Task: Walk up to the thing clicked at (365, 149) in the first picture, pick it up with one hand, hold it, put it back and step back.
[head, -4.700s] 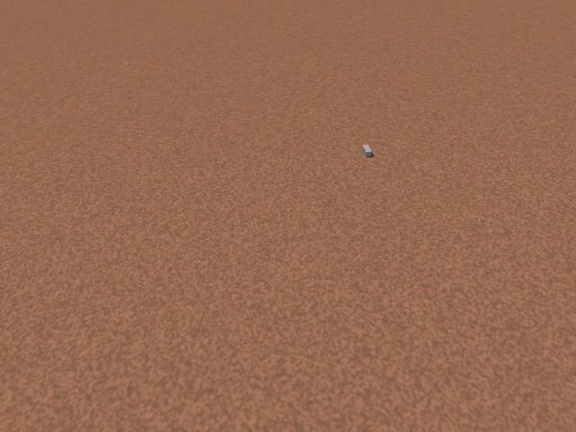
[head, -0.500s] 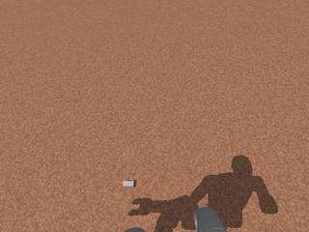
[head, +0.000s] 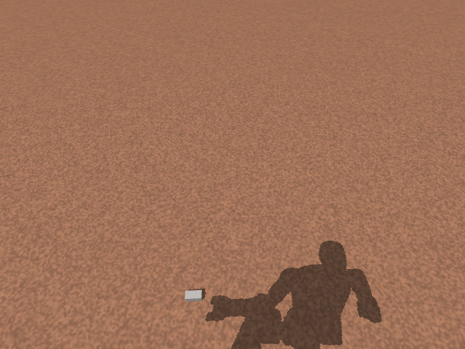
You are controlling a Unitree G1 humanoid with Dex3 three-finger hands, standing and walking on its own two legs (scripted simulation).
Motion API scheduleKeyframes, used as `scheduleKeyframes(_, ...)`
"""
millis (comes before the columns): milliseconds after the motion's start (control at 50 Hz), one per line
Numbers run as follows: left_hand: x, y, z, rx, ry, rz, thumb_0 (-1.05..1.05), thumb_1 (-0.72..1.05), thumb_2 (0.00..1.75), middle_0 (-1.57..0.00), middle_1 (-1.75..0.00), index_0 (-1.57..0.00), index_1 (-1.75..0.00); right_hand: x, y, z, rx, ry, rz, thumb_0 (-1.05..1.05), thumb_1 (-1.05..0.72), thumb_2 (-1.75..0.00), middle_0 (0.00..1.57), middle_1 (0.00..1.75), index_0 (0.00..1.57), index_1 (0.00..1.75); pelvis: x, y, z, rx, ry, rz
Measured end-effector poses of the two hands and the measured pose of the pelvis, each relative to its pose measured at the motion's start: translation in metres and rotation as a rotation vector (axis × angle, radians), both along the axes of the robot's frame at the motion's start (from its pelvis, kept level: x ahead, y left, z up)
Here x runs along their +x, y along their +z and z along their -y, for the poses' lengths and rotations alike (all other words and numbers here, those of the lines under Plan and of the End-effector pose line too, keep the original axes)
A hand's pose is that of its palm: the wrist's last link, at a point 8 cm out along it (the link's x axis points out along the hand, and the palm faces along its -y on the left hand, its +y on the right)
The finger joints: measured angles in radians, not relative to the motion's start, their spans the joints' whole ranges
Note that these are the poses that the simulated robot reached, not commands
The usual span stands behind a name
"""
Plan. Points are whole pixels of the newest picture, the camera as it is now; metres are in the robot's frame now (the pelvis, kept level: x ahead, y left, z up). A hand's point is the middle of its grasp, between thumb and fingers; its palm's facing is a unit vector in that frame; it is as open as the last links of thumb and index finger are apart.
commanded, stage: walk up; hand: left
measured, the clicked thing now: (193, 295) +0.46 +0.21 -0.74
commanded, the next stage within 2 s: stand in 1.50 s
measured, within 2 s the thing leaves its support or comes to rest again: neither
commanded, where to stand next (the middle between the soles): +0.08 -0.04 m, yaw +0 degrees
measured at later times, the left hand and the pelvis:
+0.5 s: hand out of the picture +0.10 +0.21 -0.12, palm faces -0.06 -0.93 -0.37, open 7.4 cm; pelvis +0.01 -0.04 +0.02, yaw -2 degrees
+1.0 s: hand out of the picture +0.14 +0.21 -0.13, palm faces -0.06 -0.93 -0.36, open 7.4 cm; pelvis +0.03 -0.03 +0.02, yaw -3 degrees
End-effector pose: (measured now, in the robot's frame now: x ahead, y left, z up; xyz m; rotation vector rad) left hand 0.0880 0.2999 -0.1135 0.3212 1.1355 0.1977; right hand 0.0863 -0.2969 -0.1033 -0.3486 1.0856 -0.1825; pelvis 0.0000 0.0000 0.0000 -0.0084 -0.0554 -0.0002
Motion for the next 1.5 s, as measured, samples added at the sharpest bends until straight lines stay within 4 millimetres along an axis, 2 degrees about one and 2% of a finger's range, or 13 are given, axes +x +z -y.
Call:
scheduleKeyframes(160,0.009,0.013,0.001,0.032,-0.024,-0.028,0.0,0.9,0.9,-0.21,-0.3,-0.2,-0.3,-0.001,0.009,0.019,-0.005,-0.052,-0.012,0.01,-0.9,-0.9,0.2,0.3,0.2,0.3,-0.003,0.01,0.011,0.008,-0.029,0.0)
scheduleKeyframes(340,0.003,0.023,0.027,0.048,-0.039,-0.072,0.0,0.9,0.9,-0.21,-0.3,-0.2,-0.3,-0.006,-0.001,0.043,0.034,-0.087,-0.063,0.01,-0.9,-0.9,0.2,0.3,0.2,0.3,0.004,0.015,0.031,0.018,-0.033,0.003)
scheduleKeyframes(460,0.008,0.027,0.044,0.036,-0.033,-0.078,0.0,0.9,0.9,-0.21,-0.3,-0.21,-0.3,-0.01,-0.005,0.047,0.06,-0.097,-0.104,0.01,-0.9,-0.9,0.2,0.3,0.2,0.3,0.009,0.02,0.039,0.02,-0.03,-0.004)
scheduleKeyframes(620,0.028,0.028,0.055,0.015,-0.032,-0.048,0.0,0.9,0.9,-0.21,-0.3,-0.21,-0.3,-0.013,-0.003,0.047,0.064,-0.111,-0.132,0.01,-0.9,-0.9,0.2,0.3,0.2,0.3,0.016,0.023,0.043,0.018,-0.03,-0.011)
scheduleKeyframes(780,0.044,0.027,0.054,0.007,-0.041,-0.033,0.0,0.9,0.9,-0.21,-0.3,-0.21,-0.3,-0.01,0.001,0.046,0.053,-0.126,-0.128,0.01,-0.9,-0.9,0.2,0.3,0.2,0.3,0.022,0.024,0.041,0.015,-0.036,-0.017)
scheduleKeyframes(960,0.051,0.026,0.047,0.01,-0.045,-0.038,0.0,0.9,0.9,-0.21,-0.3,-0.2,-0.3,-0.001,0.004,0.041,0.048,-0.132,-0.115,0.01,-0.9,-0.9,0.2,0.3,0.2,0.3,0.027,0.024,0.036,0.014,-0.043,-0.019)
scheduleKeyframes(1200,0.045,0.025,0.041,0.015,-0.041,-0.058,0.0,0.9,0.9,-0.21,-0.3,-0.2,-0.3,0.008,0.004,0.034,0.056,-0.13,-0.098,0.01,-0.9,-0.9,0.2,0.3,0.2,0.3,0.029,0.024,0.032,0.015,-0.045,-0.013)
scheduleKeyframes(1500,0.035,0.024,0.043,0.014,-0.035,-0.064,0.0,0.9,0.9,-0.21,-0.3,-0.2,-0.3,0.007,0.004,0.034,0.061,-0.128,-0.099,0.01,-0.9,-0.9,0.2,0.3,0.2,0.3,0.029,0.024,0.033,0.013,-0.045,-0.005)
